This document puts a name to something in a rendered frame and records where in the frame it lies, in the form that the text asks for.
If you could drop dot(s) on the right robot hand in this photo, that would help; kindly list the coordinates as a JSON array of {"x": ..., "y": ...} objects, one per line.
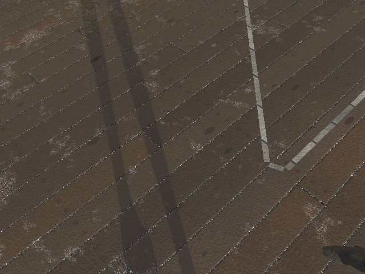
[{"x": 354, "y": 256}]

